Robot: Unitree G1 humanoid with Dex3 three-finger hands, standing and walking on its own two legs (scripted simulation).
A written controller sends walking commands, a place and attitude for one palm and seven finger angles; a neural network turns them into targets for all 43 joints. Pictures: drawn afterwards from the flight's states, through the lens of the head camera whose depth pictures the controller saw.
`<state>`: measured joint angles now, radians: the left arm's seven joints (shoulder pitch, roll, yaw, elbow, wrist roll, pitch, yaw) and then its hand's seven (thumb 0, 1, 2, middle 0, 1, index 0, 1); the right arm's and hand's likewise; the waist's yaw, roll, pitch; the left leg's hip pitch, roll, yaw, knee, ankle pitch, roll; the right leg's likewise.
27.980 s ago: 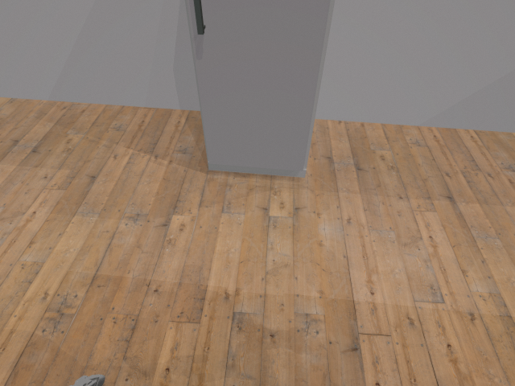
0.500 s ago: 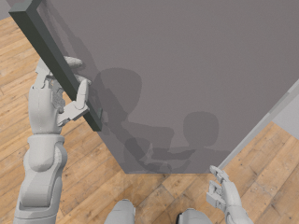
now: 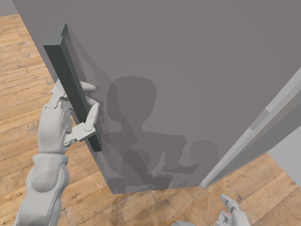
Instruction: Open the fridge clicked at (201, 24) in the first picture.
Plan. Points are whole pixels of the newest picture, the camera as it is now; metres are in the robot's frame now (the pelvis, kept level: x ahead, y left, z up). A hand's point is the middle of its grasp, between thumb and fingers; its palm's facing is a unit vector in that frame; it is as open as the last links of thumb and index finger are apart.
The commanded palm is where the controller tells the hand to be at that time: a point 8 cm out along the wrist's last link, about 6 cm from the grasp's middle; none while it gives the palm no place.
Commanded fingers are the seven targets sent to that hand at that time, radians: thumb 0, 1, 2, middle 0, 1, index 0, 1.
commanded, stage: walk backward, drawing the door open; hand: left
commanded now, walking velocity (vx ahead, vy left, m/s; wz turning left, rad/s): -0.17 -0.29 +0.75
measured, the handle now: (84, 104) +0.33 +0.15 +0.18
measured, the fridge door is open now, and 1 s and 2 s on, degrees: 69 72 70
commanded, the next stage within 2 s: stop walking and hold the door back in 0.02 s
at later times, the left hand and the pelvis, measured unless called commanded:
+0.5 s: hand (95, 143) +0.24 +0.12 +0.18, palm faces +0.34 -0.93 -0.17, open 6.0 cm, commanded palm +0.22 +0.18 +0.16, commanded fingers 0.00 0.90 0.90 -0.45 -1.40 -0.45 -1.40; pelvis -0.09 -0.10 +0.00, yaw +11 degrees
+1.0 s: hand (93, 129) +0.27 +0.12 +0.18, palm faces +0.29 -0.94 -0.18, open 5.9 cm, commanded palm +0.22 +0.19 +0.16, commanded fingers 0.00 0.90 0.90 -0.45 -1.40 -0.45 -1.40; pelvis -0.13 -0.10 -0.01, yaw +8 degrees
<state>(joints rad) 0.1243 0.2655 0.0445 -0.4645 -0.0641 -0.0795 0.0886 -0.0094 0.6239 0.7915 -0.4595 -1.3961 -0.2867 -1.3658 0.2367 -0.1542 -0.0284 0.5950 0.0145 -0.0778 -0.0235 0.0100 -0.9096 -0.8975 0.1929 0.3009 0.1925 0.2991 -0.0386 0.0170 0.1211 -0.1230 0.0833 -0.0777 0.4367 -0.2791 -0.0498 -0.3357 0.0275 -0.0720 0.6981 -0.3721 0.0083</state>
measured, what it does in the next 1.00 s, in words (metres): walks backwards: right foot, then left foot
